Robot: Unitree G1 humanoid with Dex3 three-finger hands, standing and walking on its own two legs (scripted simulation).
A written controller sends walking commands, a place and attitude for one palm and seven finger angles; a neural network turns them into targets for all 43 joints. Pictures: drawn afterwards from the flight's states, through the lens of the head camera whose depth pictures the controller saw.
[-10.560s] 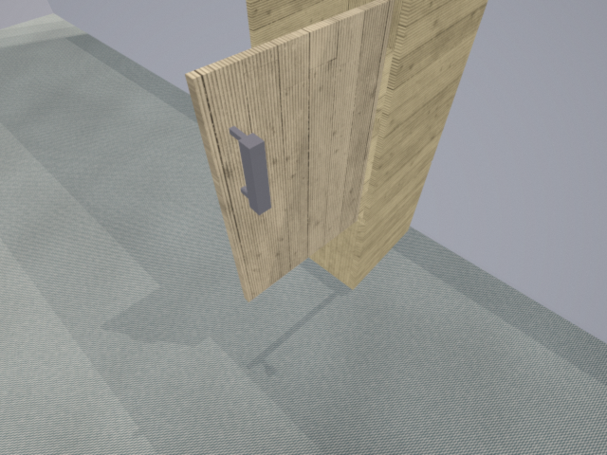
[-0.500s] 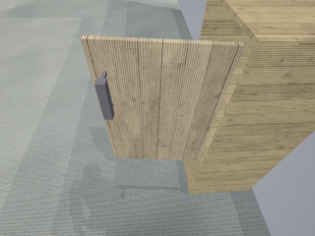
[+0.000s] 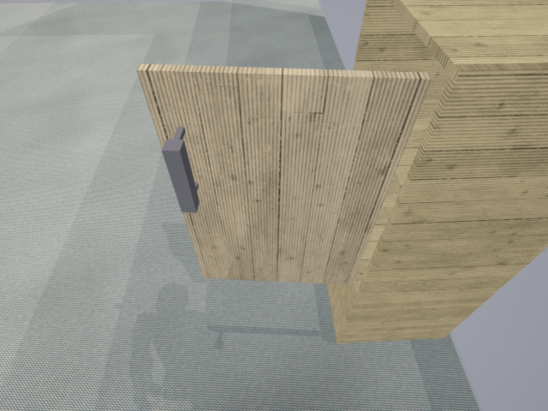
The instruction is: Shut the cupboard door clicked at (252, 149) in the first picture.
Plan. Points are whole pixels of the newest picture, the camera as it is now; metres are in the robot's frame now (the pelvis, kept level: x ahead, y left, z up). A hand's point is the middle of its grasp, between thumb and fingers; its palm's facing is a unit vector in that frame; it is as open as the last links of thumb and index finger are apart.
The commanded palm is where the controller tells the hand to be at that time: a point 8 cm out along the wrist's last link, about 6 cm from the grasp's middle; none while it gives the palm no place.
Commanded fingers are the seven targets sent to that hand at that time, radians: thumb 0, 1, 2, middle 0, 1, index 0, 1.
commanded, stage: look again from close up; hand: left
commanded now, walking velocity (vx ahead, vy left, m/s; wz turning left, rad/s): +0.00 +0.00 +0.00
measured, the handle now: (185, 170) +0.46 +0.18 +0.09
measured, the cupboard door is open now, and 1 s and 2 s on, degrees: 84 84 84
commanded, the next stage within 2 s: shuffle to correct the standing spot in 0.38 s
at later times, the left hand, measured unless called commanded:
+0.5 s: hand out of the picture +0.03 +0.23 -0.16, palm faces -0.03 -0.96 -0.29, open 7.4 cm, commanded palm none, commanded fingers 0.00 0.90 0.90 -0.20 -0.30 -0.20 -0.30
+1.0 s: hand out of the picture -0.03 +0.16 -0.17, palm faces -0.01 -0.98 -0.18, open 7.4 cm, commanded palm none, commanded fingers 0.00 0.90 0.90 -0.20 -0.30 -0.20 -0.30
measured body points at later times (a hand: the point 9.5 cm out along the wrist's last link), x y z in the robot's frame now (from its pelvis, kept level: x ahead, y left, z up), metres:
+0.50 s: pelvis -0.03 +0.01 +0.00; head -0.03 +0.01 +0.45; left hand +0.03 +0.28 -0.14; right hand +0.07 -0.26 -0.13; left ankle +0.01 +0.11 -0.73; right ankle -0.05 -0.13 -0.73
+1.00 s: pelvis +0.02 -0.01 +0.00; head +0.05 -0.01 +0.45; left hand -0.02 +0.21 -0.16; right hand -0.01 -0.23 -0.16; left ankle +0.01 +0.11 -0.73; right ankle -0.05 -0.13 -0.73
